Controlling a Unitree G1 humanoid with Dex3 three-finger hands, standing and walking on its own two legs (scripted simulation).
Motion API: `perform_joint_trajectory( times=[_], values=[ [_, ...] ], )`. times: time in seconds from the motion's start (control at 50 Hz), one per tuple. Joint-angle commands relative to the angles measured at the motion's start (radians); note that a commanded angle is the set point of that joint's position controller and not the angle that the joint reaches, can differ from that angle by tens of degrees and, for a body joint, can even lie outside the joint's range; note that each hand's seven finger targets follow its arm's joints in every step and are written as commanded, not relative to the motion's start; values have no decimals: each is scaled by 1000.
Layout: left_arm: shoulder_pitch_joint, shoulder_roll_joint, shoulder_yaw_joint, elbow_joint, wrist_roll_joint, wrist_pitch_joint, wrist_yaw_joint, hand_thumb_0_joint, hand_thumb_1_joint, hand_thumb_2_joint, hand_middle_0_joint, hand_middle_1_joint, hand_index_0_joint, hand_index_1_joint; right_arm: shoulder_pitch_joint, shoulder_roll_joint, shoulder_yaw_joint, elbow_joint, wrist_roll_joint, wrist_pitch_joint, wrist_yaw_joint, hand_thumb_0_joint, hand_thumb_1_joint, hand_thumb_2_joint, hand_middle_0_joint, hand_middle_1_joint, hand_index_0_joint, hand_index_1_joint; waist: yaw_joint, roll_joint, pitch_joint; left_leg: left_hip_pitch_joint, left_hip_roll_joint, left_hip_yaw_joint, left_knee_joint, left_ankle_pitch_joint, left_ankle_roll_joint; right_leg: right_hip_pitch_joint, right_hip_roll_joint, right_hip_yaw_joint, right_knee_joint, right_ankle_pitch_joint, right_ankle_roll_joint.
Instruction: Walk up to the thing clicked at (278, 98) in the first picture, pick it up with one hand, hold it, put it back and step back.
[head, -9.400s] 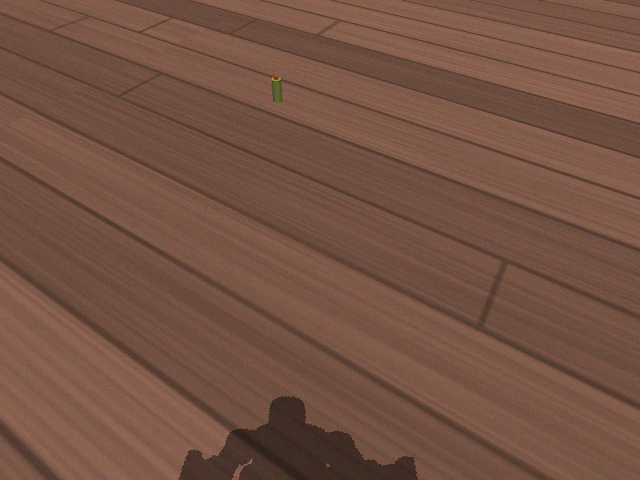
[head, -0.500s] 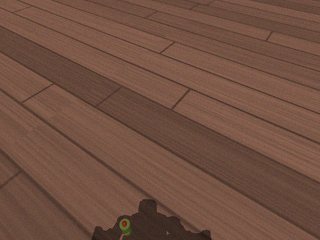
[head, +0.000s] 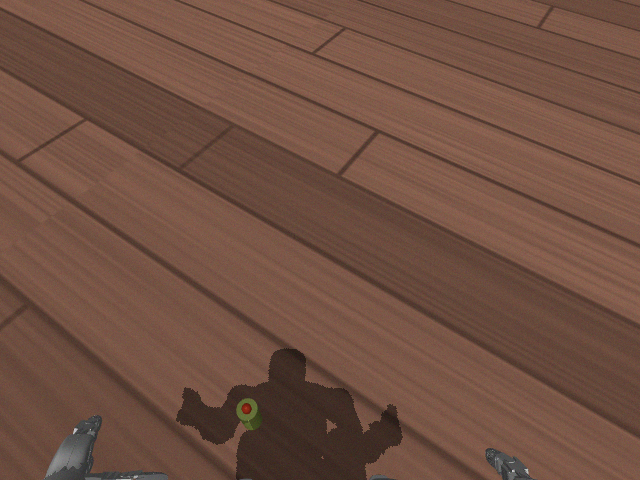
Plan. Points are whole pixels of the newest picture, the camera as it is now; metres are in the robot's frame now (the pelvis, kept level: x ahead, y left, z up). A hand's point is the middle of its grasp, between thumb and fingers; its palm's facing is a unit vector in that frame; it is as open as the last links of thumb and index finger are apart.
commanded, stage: go down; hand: left
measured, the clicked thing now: (249, 413) +0.33 +0.16 -0.67
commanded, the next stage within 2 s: none
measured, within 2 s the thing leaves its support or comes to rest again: neither
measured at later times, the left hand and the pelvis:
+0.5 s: hand out of the picture +0.14 +0.27 -0.18, palm faces +0.03 -0.95 -0.31, open 17.0 cm; pelvis -0.01 +0.01 -0.06, yaw +1 degrees
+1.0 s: hand (133, 436) +0.22 +0.31 -0.28, palm faces +0.03 -0.98 -0.20, open 17.4 cm; pelvis -0.05 +0.00 -0.20, yaw +0 degrees
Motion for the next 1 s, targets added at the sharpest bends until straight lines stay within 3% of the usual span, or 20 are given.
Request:
perform_joint_trajectory(
  times=[0.0, 0.04, 0.08, 0.22, 0.28, 0.34, 0.38, 0.44, 0.5, 0.58, 0.62, 0.64, 0.68, 0.7, 0.72, 0.76, 0.8, 0.82, 0.86, 0.98],
  values=[
    [-13, 197, 56, -231, -15, -21, -1, 0, -418, 114, -80, -106, -63, -118, -12, -175, -73, -161, 3, -61, -18, 0, -783, -870, 200, 300, 200, 300, 16, 25, -207, 5, -40, -14, 32, 175, 19, 6, 29, 6, 14, 144, -20],
    [48, 170, 45, -270, -21, -12, -8, 0, -445, 104, -85, -102, -67, -116, -14, -169, -71, -183, 3, -72, -18, 0, -783, -870, 200, 300, 200, 300, 13, 19, -208, -34, -34, -22, 60, 150, 18, -27, 30, 0, 50, 115, -19],
    [79, 189, 69, -336, -22, -2, -6, 0, -470, 100, -91, -106, -71, -121, -17, -169, -72, -202, 5, -82, -24, 0, -776, -868, 200, 300, 200, 300, 16, 39, -236, -53, -29, -31, 80, 126, 17, -59, 32, -2, 78, 91, -21],
    [194, 184, 72, -521, -30, 58, -15, 0, -502, 96, -92, -93, -70, -112, -19, -168, -68, -248, -2, -110, -40, 0, -777, -868, 200, 300, 200, 300, 5, 84, -285, -94, -14, -52, 171, 194, 10, -143, 32, -7, 182, 124, -22],
    [255, 165, 73, -551, -39, 86, -19, 0, -495, 96, -90, -91, -70, -108, -19, -159, -61, -262, -3, -120, -44, 0, -775, -868, 200, 300, 200, 300, 5, 68, -283, -146, -15, -59, 202, 146, 14, -163, 28, -4, 205, 93, -21],
    [270, 170, 78, -608, -47, 102, -22, 0, -502, 92, -85, -84, -67, -100, -29, -154, -56, -287, -4, -133, -51, 0, -780, -869, 200, 300, 200, 300, -9, 55, -280, -193, -19, -57, 233, 93, 21, -190, 28, -5, 216, 60, -17],
    [277, 174, 86, -669, -53, 105, -25, 0, -489, 97, -83, -86, -64, -102, -37, -155, -57, -304, -5, -143, -51, 0, -777, -869, 200, 300, 200, 300, 2, 95, -292, -197, -16, -64, 241, 85, 15, -226, 30, -6, 244, 44, -20],
    [245, 184, 92, -662, -54, 100, -29, 0, -484, 99, -81, -92, -65, -104, -30, -157, -56, -303, -9, -152, -56, 0, -779, -869, 200, 300, 200, 300, -21, 82, -288, -231, -10, -76, 273, 72, 15, -271, 31, -9, 278, 31, -19],
    [168, 195, 129, -594, -74, 55, -42, 0, -527, 85, -76, -87, -65, -95, -45, -152, -48, -306, -11, -168, -56, 0, -795, -872, 200, 300, 200, 300, -24, 40, -247, -351, -15, -78, 342, -7, 24, -358, 28, -5, 334, -31, -18],
    [80, 228, 159, -496, -106, -69, -128, 0, -579, 78, -70, -109, -70, -108, -32, -172, -56, -284, -13, -196, -43, 0, -844, -882, 200, 299, 200, 299, -26, 63, -316, -462, -22, -76, 457, -48, 26, -492, 22, 6, 466, -65, -22],
    [-6, 288, 202, -514, -118, -156, -176, 0, -611, 67, -71, -121, -77, -114, -41, -183, -57, -279, -15, -211, -39, 0, -866, -886, 200, 299, 200, 299, -10, 117, -402, -490, -24, -80, 521, -40, 22, -567, 16, 17, 545, -63, -25],
    [10, 248, 178, -468, -127, -188, -197, 0, -611, 78, -70, -134, -79, -124, -34, -181, -52, -275, -16, -214, -38, 0, -864, -885, 200, 299, 199, 299, -11, 104, -421, -509, -25, -86, 545, -26, 21, -587, 16, 13, 578, -47, -24],
    [-11, 330, 235, -520, -138, -244, -223, 0, -611, 86, -72, -139, -81, -130, -31, -200, -61, -272, -15, -209, -37, 0, -863, -885, 200, 299, 199, 299, 25, 139, -504, -513, -26, -86, 580, -28, 19, -617, 9, 22, 617, -58, -27],
    [-2, 322, 235, -482, -144, -254, -235, 0, -611, 60, -78, -102, -79, -96, -34, -203, -59, -270, -13, -203, -36, 0, -869, -888, 200, 299, 199, 299, 19, 138, -517, -514, -23, -96, 590, -20, 16, -638, 10, 17, 638, -59, -28],
    [-22, 352, 268, -488, -153, -267, -242, 0, -585, 55, -73, -81, -71, -78, -32, -212, -61, -267, -12, -195, -33, 0, -867, -889, 200, 299, 199, 299, 34, 135, -551, -524, -23, -99, 610, 3, 16, -646, 9, 18, 655, -45, -30],
    [46, 310, 276, -360, -171, -274, -264, 0, -559, 54, -70, -67, -64, -68, -39, -214, -56, -251, -8, -182, -26, 0, -863, -889, 200, 299, 200, 299, 35, 71, -554, -586, -29, -94, 671, 61, 23, -664, 13, 13, 688, -1, -30],
    [24, 371, 320, -384, -179, -295, -287, 0, -592, 110, -72, -143, -73, -136, -43, -219, -55, -247, -8, -171, -23, 0, -866, -888, 200, 299, 200, 299, 60, 70, -615, -611, -33, -87, 709, 100, 30, -645, 11, 23, 707, 36, -32],
    [10, 369, 309, -390, -181, -302, -302, 0, -611, 79, -67, -107, -67, -103, -50, -223, -57, -238, -7, -167, -20, 0, -869, -890, 200, 299, 200, 299, 56, 91, -630, -601, -31, -91, 722, 123, 28, -673, 13, 19, 731, 43, -37],
    [-67, 416, 353, -391, -192, -326, -323, 0, -591, 38, -58, -46, -54, -45, -47, -234, -63, -228, -8, -160, -15, 0, -868, -891, 200, 299, 200, 299, 49, 83, -643, -645, -32, -95, 757, 103, 31, -706, 11, 23, 761, 30, -36],
    [-262, 468, 384, -332, -227, -411, -390, 0, -532, 73, -39, -61, -39, -56, -66, -234, -56, -198, -9, -165, -14, 0, -864, -891, 200, 299, 200, 299, 15, 59, -621, -818, -26, -89, 835, -120, 38, -789, 9, 55, 797, -137, -28]
  ],
)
